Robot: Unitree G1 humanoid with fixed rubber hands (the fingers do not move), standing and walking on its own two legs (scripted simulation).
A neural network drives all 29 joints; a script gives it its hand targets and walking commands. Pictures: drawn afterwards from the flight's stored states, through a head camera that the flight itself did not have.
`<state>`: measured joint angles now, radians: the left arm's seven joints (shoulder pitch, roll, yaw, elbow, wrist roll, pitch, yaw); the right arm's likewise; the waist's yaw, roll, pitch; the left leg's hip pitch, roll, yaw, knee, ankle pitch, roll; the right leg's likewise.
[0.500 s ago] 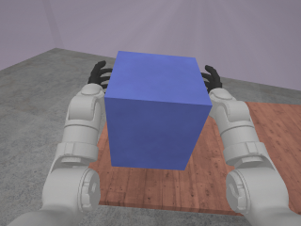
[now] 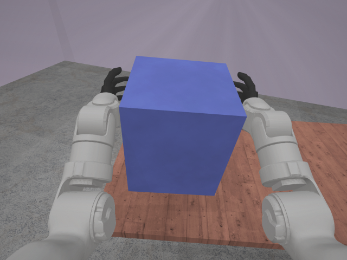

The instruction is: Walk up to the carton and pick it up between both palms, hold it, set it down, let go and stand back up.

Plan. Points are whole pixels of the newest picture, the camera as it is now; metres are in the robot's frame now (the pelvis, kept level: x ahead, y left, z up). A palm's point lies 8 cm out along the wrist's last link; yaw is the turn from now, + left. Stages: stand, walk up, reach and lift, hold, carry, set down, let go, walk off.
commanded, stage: hold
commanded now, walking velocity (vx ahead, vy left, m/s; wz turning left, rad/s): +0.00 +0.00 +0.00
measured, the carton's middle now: (176, 128) +0.39 +0.02 +0.19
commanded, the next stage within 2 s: none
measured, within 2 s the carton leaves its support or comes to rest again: neither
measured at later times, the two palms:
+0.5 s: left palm (107, 95) +0.37 +0.17 +0.27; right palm (250, 100) +0.39 -0.13 +0.27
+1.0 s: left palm (109, 95) +0.37 +0.16 +0.27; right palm (253, 101) +0.38 -0.14 +0.27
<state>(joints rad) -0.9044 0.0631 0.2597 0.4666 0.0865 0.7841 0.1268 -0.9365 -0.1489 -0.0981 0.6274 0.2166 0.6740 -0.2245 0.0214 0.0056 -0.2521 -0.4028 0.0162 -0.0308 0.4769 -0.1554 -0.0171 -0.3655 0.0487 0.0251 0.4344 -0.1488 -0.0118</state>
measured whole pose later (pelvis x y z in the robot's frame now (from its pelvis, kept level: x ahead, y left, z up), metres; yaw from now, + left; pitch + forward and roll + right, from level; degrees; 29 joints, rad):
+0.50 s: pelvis +0.00 +0.00 +0.00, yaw +0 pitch +4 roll -1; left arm -0.92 0.07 0.26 0.43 0.08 0.84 0.12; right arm -0.96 -0.15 -0.10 0.59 0.22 0.73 -0.24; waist 0.01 0.01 -0.27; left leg -0.40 0.02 -0.03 0.48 -0.15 -0.02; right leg -0.36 0.05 0.03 0.43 -0.14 -0.01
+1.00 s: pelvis +0.00 +0.00 +0.00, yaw +0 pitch +4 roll -1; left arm -0.92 0.07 0.26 0.43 0.08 0.85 0.12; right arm -0.96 -0.15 -0.10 0.60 0.23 0.74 -0.24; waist 0.00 0.01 -0.27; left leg -0.40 0.02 -0.03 0.48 -0.15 -0.02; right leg -0.36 0.05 0.03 0.43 -0.15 -0.01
